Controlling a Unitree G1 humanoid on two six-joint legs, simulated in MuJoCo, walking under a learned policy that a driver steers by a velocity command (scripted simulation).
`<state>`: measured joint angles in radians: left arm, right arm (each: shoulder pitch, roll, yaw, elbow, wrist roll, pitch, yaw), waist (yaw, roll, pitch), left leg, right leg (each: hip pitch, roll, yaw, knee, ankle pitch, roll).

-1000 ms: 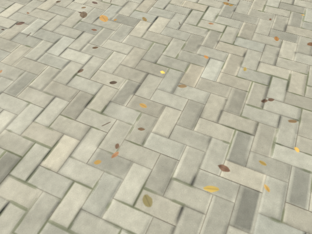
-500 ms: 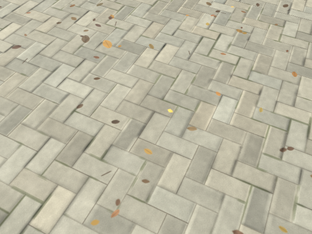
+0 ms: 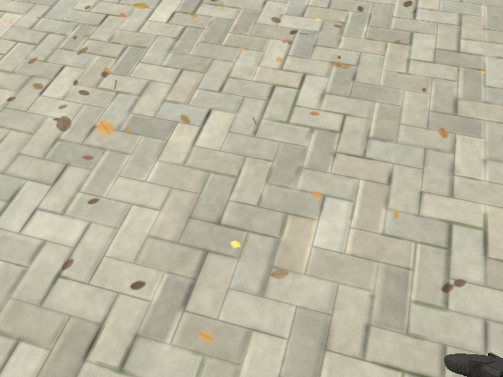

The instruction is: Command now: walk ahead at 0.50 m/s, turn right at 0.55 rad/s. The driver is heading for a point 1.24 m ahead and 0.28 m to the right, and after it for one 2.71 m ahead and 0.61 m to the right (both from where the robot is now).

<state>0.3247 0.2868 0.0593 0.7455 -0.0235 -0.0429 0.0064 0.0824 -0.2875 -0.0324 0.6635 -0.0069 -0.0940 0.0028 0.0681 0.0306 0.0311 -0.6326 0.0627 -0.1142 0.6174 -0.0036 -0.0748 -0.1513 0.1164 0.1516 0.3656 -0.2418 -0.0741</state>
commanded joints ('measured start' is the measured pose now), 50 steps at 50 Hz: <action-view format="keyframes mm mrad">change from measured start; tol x32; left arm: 1 31 168 48 -45 -8 0 12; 27 -323 45 10 -228 -2 9 -64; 34 141 235 81 -147 2 7 -29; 50 33 157 40 -17 9 -35 -8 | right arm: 1 -84 -91 -27 -84 14 -24 7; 33 349 -40 -17 73 -17 12 -3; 50 -86 -55 -13 16 20 0 27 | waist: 1 1 -120 -44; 8 -128 268 -328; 28 -135 41 41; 34 54 -197 -454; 50 7 -81 30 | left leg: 1 179 -64 33 -100 57 4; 5 391 -50 37 -181 -52 85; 8 959 373 -713 -305 -542 335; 14 520 181 -122 -418 -164 239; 31 648 190 308 -27 667 161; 32 433 154 314 228 446 127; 33 -16 -20 275 612 -500 62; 35 -182 -11 45 764 -510 79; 50 33 29 96 -14 142 42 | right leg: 1 -74 -216 196 -54 128 -129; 10 -639 -141 -7 931 -181 64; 31 -87 -57 -252 179 116 -67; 34 599 -492 657 -27 -77 -340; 39 54 -333 176 -125 272 -208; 50 18 -291 -35 -210 221 -146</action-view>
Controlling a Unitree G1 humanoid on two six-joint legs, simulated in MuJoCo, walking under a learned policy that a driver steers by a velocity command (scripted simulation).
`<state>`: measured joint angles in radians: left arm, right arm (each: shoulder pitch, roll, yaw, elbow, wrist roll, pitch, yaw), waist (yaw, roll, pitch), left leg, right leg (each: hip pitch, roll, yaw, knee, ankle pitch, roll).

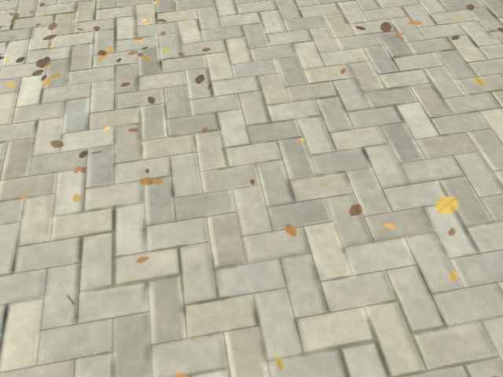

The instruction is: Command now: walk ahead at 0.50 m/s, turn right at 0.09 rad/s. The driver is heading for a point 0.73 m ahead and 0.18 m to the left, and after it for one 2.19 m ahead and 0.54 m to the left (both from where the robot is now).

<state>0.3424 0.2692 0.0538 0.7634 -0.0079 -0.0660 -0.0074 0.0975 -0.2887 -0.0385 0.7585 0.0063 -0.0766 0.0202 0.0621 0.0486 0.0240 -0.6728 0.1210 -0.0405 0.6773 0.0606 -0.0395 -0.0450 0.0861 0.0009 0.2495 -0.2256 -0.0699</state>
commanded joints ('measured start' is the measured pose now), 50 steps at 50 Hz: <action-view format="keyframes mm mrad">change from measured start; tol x32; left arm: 1 29 176 47 -23 -9 -9 6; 50 -202 157 47 14 14 -7 43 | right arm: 1 -121 -59 -8 -88 8 -19 14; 10 357 -221 -72 15 -1 -18 17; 50 97 -37 -39 -50 3 70 0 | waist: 1 18 -100 45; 10 -167 230 -425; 30 -140 13 53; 36 8 -406 -416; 50 -61 -129 -56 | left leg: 1 58 -34 18 -100 63 17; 8 562 -62 31 -160 -73 160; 10 1066 261 -695 -343 -364 369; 17 492 104 -209 -519 -155 281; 31 692 135 -95 -451 12 220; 34 589 44 -50 -113 209 159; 37 -51 -116 -103 593 -633 73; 50 172 -34 44 72 -82 14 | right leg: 1 -51 -277 123 -79 207 -148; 8 -21 -230 64 415 574 -45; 10 -593 -9 102 994 -342 54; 11 -701 -73 143 1075 -317 41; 31 -540 -151 35 247 206 47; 34 -80 -136 15 222 188 -16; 36 448 -519 665 120 -34 -210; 43 -113 -355 64 -6 622 -117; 50 -92 -335 -145 -14 623 -113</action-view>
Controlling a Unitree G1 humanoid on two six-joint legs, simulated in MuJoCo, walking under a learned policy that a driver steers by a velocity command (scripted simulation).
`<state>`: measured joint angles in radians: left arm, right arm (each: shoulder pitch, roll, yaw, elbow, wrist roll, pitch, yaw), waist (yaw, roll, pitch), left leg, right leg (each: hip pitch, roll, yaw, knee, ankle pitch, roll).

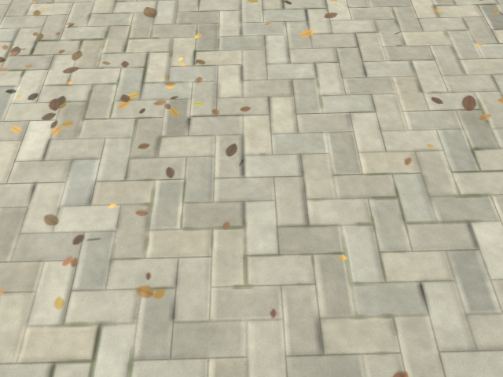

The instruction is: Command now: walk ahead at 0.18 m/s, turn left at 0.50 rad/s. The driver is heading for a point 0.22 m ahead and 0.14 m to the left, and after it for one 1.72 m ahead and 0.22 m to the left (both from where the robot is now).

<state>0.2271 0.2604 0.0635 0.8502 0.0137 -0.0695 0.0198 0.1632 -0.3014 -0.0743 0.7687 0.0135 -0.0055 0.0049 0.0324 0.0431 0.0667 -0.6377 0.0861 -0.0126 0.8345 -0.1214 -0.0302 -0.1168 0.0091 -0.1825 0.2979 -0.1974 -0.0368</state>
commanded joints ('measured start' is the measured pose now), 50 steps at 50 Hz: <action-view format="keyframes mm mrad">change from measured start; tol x16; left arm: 1 -81 173 40 -67 -14 3 18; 50 -47 102 -19 27 -7 40 -5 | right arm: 1 15 -32 -7 -74 -5 2 23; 9 161 -302 -89 -125 -34 7 -2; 50 1 -51 -3 -29 -25 9 -30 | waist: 1 -26 -120 -101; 7 -108 -71 -156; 9 -33 285 -299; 13 -44 -5 -202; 28 -20 91 -158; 31 -118 -247 -112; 50 -19 -16 -100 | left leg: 1 138 -2 21 -117 98 12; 6 232 -62 76 -261 -19 91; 7 365 -106 86 -345 87 125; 9 783 267 -532 -368 836 417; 13 525 153 -381 -494 226 302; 28 333 53 -334 -469 -103 207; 31 252 -151 -102 -288 -270 57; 50 459 -62 -148 -368 135 65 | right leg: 1 9 -269 34 -46 585 -143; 7 38 -232 -10 352 608 -41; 8 -136 -144 -34 615 304 41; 9 -462 46 43 948 -516 117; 10 -485 32 261 1041 -513 99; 28 -124 -22 197 196 -24 67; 32 -203 -283 485 2 42 -134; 38 -218 -121 319 34 -157 -2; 50 -112 -62 243 130 35 10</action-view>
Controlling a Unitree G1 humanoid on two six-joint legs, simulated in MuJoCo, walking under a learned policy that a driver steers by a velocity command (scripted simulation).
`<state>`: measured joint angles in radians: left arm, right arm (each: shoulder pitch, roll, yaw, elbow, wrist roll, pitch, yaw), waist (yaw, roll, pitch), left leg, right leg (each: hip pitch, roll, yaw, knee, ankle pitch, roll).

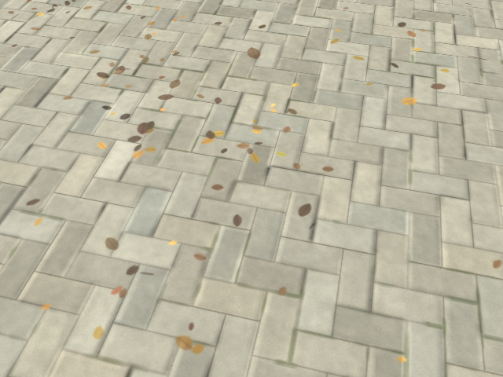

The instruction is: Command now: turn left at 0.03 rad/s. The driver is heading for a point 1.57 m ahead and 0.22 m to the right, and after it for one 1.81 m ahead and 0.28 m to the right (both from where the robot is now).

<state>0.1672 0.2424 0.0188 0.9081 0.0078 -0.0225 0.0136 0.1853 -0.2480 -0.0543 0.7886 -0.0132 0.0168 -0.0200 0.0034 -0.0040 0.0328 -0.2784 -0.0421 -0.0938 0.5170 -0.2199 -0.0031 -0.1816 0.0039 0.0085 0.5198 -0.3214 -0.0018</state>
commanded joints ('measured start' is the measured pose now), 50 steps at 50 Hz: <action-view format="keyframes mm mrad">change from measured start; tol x32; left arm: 1 11 119 25 -25 -1 -6 0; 33 -293 102 24 -167 -33 -76 -57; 39 278 332 115 -27 -9 -64 -41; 50 51 163 57 -23 -4 -96 -33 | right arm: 1 -19 -106 -23 -42 2 -13 -7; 39 376 -8 21 117 9 -84 13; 50 44 -98 -18 41 14 -90 -1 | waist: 1 9 28 -65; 33 -55 91 102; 40 125 -227 -419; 50 -9 -40 16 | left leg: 1 104 67 -67 -51 239 38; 6 -29 -7 14 13 -302 49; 11 -221 56 85 155 -176 61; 14 222 22 97 -40 -28 80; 17 504 398 -593 -311 -143 302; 32 249 260 -6 -438 243 182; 37 339 245 60 -51 790 115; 40 -361 -16 -44 792 -337 25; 41 -461 48 -37 847 -283 47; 50 -381 215 24 438 130 4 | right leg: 1 -46 -55 50 -94 163 -24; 8 -25 -228 331 -296 -470 -188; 13 -87 -238 266 -256 -146 -173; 18 -623 -39 102 652 -157 -53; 35 -330 -32 -24 1 319 -61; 38 245 -70 36 42 231 -152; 39 616 -342 536 -44 -21 -329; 50 -42 -209 168 -441 218 -247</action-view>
